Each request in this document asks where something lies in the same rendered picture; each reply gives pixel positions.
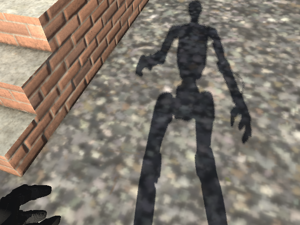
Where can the stairs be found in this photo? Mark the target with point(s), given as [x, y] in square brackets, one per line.
[50, 50]

